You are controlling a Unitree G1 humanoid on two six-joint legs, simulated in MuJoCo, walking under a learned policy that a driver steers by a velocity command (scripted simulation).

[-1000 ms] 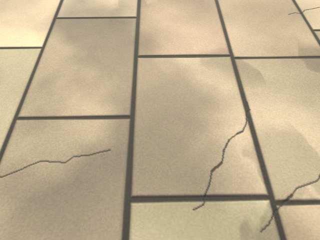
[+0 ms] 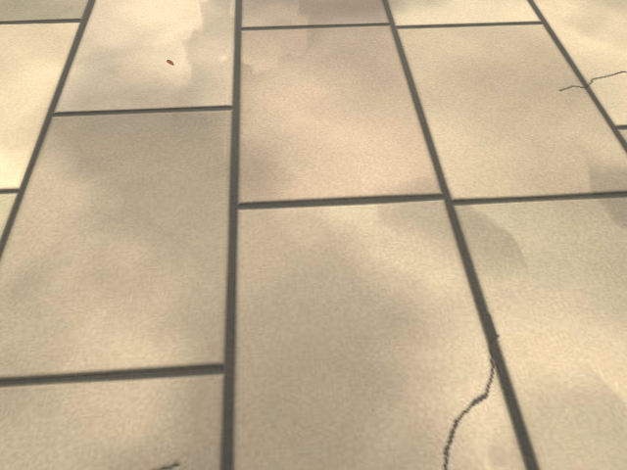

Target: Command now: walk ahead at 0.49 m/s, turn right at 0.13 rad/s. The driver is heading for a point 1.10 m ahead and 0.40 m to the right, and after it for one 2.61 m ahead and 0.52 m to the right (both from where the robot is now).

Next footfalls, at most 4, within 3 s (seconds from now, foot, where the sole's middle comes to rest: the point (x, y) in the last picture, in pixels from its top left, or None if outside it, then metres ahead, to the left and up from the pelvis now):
0.32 right None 0.34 -0.18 -0.78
0.82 left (352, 403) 0.67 -0.08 -0.78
1.30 right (488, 366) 0.75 -0.41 -0.78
1.62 left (384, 340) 0.83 -0.17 -0.78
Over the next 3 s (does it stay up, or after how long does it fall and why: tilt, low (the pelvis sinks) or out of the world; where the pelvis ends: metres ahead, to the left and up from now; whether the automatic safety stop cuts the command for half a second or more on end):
stays up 0.98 -0.38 -0.03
